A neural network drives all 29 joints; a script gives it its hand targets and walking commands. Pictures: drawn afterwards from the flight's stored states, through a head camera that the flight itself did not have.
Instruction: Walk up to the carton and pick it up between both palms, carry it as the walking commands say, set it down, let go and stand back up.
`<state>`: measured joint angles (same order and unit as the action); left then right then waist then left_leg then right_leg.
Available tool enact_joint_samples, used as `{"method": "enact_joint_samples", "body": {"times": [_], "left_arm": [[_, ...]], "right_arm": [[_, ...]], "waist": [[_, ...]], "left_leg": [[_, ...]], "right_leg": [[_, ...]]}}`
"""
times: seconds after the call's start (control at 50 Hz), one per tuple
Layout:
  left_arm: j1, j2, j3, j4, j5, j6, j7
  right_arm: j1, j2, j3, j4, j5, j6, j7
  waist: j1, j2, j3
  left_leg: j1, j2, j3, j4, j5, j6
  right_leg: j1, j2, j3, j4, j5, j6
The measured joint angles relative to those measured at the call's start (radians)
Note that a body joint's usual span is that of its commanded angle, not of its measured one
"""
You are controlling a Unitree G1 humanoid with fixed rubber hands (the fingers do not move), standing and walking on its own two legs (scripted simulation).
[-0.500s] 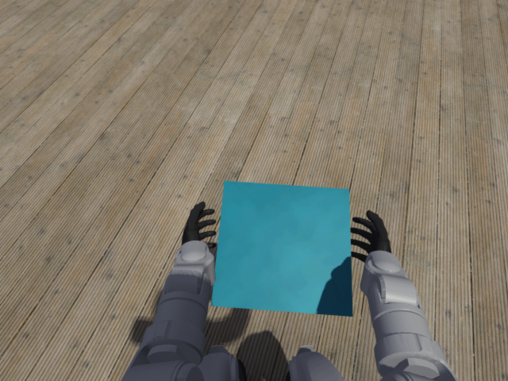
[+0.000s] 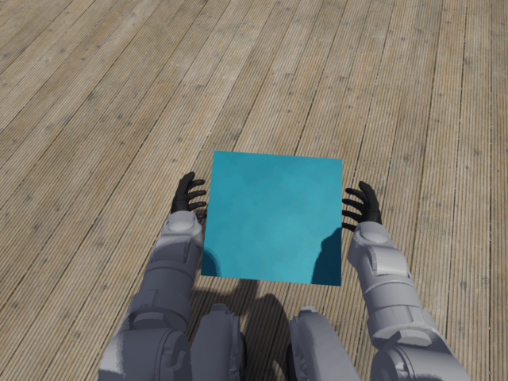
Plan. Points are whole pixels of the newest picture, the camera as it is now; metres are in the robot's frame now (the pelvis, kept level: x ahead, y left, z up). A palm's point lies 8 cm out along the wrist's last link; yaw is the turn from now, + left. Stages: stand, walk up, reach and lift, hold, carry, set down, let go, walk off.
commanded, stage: set down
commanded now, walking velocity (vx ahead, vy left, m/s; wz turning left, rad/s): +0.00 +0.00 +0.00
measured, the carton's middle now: (271, 221) +0.42 -0.02 -0.14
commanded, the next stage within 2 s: none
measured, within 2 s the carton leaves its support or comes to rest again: neither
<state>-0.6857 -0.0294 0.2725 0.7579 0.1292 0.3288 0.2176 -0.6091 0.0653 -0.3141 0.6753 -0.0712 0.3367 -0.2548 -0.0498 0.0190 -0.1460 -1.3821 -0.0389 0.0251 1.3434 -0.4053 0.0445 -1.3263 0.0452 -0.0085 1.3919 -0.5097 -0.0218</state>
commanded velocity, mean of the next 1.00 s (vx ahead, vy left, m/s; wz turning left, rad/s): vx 0.00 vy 0.00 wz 0.00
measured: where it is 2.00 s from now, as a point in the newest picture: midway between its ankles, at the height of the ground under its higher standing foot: outside the picture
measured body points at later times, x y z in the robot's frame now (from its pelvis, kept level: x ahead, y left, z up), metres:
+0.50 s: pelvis -0.01 +0.01 -0.06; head +0.20 +0.01 +0.34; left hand +0.44 +0.13 -0.14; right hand +0.41 -0.18 -0.14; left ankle +0.11 +0.09 -0.59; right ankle +0.07 -0.10 -0.59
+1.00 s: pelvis -0.02 +0.00 -0.13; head +0.24 -0.01 +0.23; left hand +0.47 +0.13 -0.23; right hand +0.44 -0.19 -0.23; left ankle +0.11 +0.09 -0.59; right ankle +0.07 -0.11 -0.59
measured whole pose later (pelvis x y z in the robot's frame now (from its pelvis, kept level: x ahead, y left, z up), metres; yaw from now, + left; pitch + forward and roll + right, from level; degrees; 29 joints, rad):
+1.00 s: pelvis -0.02 +0.00 -0.13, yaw +0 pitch +37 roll -1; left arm -0.98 0.08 0.20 0.80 0.02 0.28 0.27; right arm -0.91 -0.06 -0.28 0.72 0.01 0.29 -0.27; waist -0.04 0.02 -0.03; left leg -1.96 -0.05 0.01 1.79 -0.46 0.03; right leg -1.90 0.08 -0.02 1.85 -0.59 -0.02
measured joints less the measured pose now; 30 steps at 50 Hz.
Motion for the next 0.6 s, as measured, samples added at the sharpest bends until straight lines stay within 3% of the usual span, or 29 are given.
{"method": "enact_joint_samples", "body": {"times": [0.26,0.52,0.6], "left_arm": [[-0.066,0.016,-0.001,0.052,-0.002,-0.037,0.007],[-0.123,0.035,-0.042,0.016,-0.050,-0.039,0.049],[-0.148,0.035,-0.044,0.021,-0.061,-0.042,0.060]], "right_arm": [[-0.068,-0.029,-0.008,0.050,0.015,-0.033,0.006],[-0.147,-0.069,0.010,0.054,0.043,-0.050,0.009],[-0.176,-0.081,-0.012,0.076,0.032,-0.063,0.032]], "waist": [[0.000,-0.009,-0.021],[-0.002,0.006,-0.008],[-0.006,0.011,-0.009]], "left_leg": [[-0.160,0.002,-0.003,0.119,-0.033,0.003],[-0.354,-0.008,-0.009,0.235,-0.040,0.006],[-0.411,-0.015,-0.009,0.274,-0.044,0.005]], "right_leg": [[-0.156,0.009,-0.005,0.113,-0.030,0.002],[-0.340,0.013,-0.009,0.227,-0.048,0.011],[-0.395,0.022,0.000,0.272,-0.060,0.017]]}}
